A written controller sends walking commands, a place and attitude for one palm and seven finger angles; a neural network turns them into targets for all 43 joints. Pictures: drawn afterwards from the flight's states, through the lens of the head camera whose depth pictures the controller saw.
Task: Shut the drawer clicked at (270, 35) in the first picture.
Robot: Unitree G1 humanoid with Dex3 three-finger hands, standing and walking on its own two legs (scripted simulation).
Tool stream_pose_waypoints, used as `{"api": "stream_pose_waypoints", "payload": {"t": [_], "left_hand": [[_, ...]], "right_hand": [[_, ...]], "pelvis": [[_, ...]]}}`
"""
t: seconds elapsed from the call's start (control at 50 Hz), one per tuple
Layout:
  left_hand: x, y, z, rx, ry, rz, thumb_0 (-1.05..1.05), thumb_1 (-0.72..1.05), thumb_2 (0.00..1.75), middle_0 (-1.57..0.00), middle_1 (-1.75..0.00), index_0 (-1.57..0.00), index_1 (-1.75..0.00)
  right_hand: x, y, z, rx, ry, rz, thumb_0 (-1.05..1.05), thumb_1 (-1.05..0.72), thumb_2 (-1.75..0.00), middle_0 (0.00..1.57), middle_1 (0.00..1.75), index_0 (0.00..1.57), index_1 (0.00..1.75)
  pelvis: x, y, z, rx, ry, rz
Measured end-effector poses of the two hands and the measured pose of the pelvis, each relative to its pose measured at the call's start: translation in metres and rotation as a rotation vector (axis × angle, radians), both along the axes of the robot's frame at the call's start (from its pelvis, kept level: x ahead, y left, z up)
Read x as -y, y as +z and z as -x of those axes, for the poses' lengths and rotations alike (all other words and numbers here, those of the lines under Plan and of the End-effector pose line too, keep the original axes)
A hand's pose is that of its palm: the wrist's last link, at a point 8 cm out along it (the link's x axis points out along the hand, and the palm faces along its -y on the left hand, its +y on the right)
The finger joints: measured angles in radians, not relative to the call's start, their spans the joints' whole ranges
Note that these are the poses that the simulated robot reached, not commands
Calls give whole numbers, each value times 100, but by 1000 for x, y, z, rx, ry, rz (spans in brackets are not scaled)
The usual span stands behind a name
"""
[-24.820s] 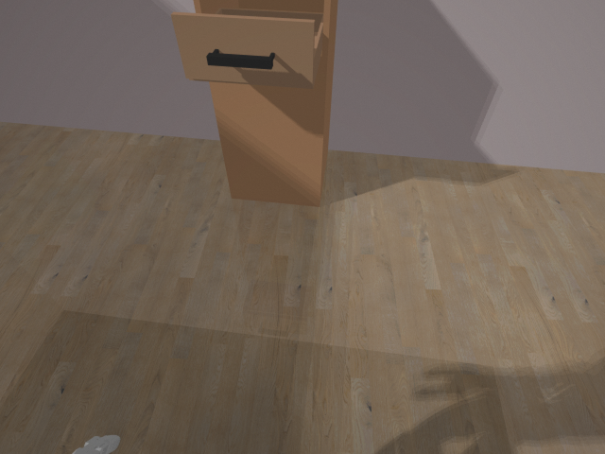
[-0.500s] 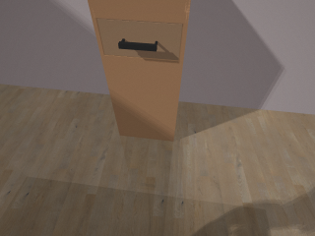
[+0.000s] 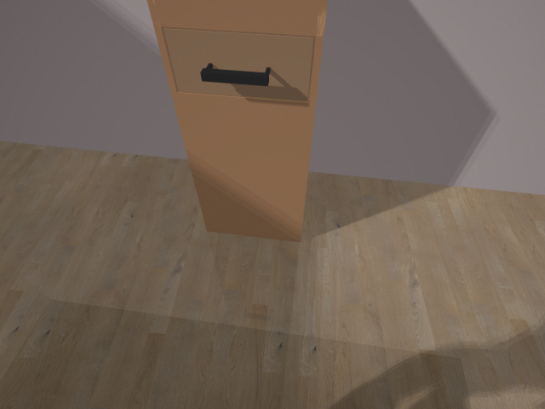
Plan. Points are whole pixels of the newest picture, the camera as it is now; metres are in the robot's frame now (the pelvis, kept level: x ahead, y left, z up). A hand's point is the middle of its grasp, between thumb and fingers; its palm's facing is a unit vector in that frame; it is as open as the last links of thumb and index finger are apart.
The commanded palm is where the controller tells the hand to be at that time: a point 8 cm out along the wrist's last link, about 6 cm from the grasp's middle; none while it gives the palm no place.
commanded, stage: look to check the result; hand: left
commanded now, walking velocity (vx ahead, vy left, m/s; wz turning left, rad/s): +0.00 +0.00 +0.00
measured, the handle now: (236, 72) +0.90 +0.15 +0.03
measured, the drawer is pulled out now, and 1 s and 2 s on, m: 0.00 0.00 0.00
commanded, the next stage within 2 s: stand and wait in 0.20 s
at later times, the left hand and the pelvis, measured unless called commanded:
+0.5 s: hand out of the picture +0.05 +0.20 -0.16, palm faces +0.01 -0.96 -0.27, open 7.4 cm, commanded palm none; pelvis +0.01 -0.01 +0.00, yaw +0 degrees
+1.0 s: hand out of the picture +0.06 +0.20 -0.16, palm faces +0.01 -0.96 -0.29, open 7.4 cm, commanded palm none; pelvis +0.02 -0.02 +0.00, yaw +0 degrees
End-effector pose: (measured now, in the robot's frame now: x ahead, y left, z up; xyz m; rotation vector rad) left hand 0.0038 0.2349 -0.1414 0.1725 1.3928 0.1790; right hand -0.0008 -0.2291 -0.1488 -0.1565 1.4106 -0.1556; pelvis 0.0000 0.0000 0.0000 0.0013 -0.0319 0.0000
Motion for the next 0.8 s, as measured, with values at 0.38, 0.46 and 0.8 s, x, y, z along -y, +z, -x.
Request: {"api": "stream_pose_waypoints", "payload": {"t": [0.38,0.46,0.8], "left_hand": [[-9,9,-39,74,-26,-38,0,90,89,-20,-30,-20,-30],[-10,10,-42,79,-29,-45,0,90,89,-20,-30,-20,-30],[-12,13,-49,76,-36,-62,0,90,89,-20,-30,-20,-30]], "right_hand": [[23,5,-34,56,29,28,0,-90,-90,20,30,20,30],[27,5,-37,59,33,33,0,-90,-90,20,30,20,30],[42,8,-44,58,39,54,1,-90,-90,20,30,20,30]], "pelvis": [[8,2,-9,0,2,-2],[9,2,-10,-1,2,-2],[15,3,-15,-3,0,-3]]}}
